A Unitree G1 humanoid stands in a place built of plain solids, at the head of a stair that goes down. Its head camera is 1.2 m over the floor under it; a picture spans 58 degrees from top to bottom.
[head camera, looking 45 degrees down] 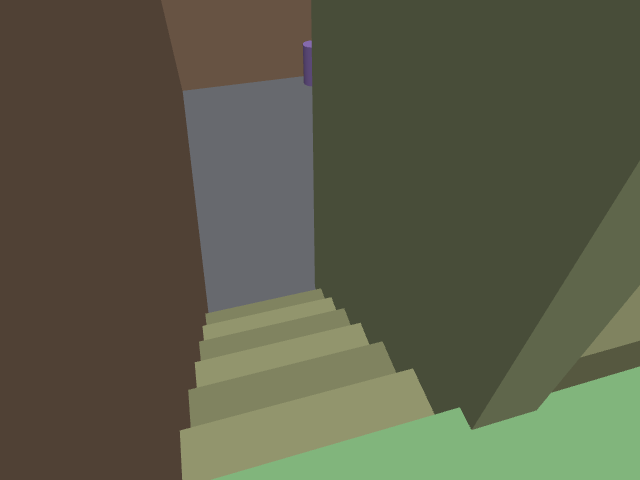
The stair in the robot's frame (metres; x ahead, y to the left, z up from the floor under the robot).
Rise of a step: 0.20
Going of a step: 0.24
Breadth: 0.81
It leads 16 degrees to the left of straight ahead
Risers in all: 7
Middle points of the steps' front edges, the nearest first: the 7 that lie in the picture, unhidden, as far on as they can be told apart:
0.42 -0.01 0.00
0.65 0.06 -0.20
0.88 0.12 -0.40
1.11 0.19 -0.60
1.35 0.25 -0.80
1.58 0.32 -1.00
1.81 0.38 -1.20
